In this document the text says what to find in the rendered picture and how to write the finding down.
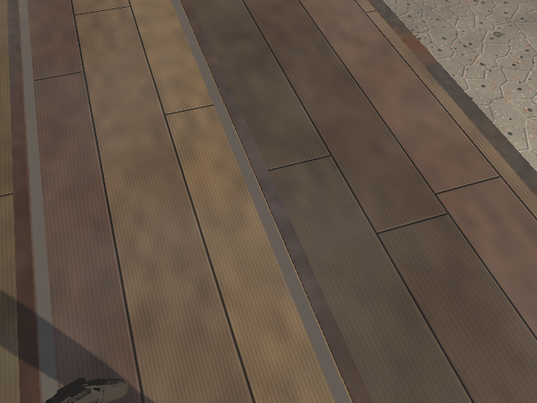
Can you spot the robot left hand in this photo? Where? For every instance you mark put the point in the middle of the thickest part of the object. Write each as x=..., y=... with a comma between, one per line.
x=92, y=391

